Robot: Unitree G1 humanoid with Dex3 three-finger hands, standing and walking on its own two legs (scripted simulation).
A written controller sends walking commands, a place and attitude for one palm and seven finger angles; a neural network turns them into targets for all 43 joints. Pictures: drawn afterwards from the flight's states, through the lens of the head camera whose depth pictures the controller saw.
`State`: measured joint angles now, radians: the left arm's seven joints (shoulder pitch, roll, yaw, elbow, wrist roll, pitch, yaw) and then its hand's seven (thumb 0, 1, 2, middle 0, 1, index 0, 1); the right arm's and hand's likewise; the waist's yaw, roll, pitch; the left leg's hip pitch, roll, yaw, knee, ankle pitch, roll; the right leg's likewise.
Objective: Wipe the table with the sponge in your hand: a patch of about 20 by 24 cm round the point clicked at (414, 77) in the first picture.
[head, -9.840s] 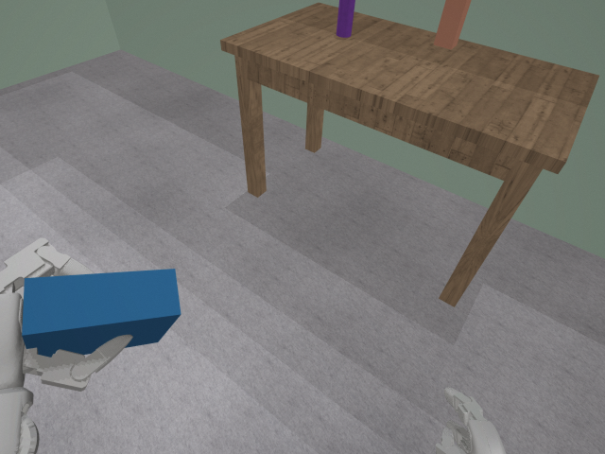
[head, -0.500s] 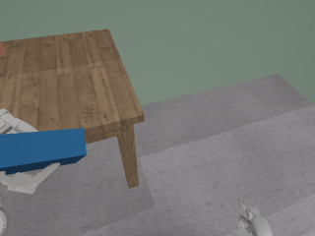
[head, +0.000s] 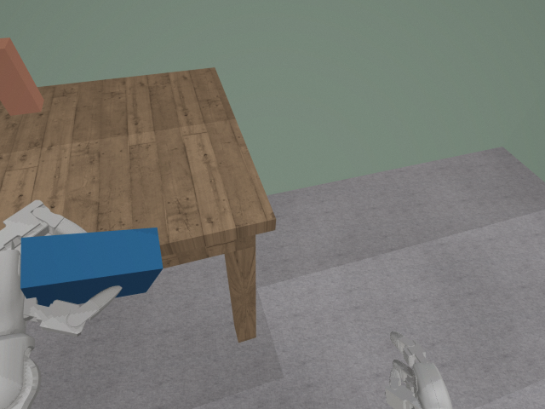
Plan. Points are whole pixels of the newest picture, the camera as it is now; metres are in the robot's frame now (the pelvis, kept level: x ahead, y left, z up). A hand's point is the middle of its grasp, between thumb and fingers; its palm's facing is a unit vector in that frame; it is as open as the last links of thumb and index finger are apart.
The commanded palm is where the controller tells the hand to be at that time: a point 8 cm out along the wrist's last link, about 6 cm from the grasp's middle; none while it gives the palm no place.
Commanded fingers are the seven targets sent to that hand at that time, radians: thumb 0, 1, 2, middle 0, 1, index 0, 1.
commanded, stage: come to a stop and stand still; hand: left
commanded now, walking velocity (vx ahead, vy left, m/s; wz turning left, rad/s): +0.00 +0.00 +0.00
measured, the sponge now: (114, 267) +0.24 +0.21 +0.13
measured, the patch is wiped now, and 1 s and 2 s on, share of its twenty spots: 0.00 0.00 0.00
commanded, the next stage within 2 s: look again from close up in 0.36 s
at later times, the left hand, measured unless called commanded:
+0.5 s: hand (70, 262) +0.23 +0.25 +0.16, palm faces +0.42 -0.84 -0.35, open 9.2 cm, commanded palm +0.17 +0.28 +0.17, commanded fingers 0.00 0.10 1.30 -1.20 -1.60 -1.20 -1.60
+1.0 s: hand (63, 274) +0.21 +0.25 +0.16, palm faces +0.43 -0.83 -0.35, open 9.2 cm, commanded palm +0.16 +0.28 +0.17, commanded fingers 0.00 0.10 1.30 -1.20 -1.60 -1.20 -1.60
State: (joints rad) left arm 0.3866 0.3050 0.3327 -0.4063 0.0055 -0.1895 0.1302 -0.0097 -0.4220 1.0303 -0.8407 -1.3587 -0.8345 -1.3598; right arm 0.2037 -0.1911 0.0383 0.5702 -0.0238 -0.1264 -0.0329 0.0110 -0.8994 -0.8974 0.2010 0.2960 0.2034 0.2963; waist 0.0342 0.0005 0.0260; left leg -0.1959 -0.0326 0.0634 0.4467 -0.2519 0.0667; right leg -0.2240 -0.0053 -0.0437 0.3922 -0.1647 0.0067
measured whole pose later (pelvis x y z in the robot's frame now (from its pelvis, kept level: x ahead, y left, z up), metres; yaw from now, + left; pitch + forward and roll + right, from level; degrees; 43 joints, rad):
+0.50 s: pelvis +0.01 +0.00 +0.00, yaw +0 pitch +0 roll -2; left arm 0.46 0.34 0.34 -0.49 -0.04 -0.17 0.14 -0.01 -0.42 1.03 -0.84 -1.36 -0.83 -1.36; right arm 0.20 -0.20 0.03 0.56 -0.02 -0.08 -0.06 0.01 -0.90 -0.90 0.20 0.30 0.20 0.30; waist 0.02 -0.01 0.02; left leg -0.19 -0.03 0.05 0.46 -0.28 0.06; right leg -0.20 0.00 -0.05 0.38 -0.18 0.01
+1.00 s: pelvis +0.01 +0.00 +0.00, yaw +1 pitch +0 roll -2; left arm 0.47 0.34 0.33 -0.47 -0.04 -0.16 0.15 -0.01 -0.42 1.03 -0.84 -1.37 -0.83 -1.37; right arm 0.22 -0.22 0.01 0.56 -0.02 -0.07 -0.06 0.01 -0.90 -0.90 0.20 0.30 0.20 0.30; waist 0.01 0.01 0.00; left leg -0.20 -0.03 0.04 0.47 -0.27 0.07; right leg -0.21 0.00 -0.06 0.38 -0.17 0.01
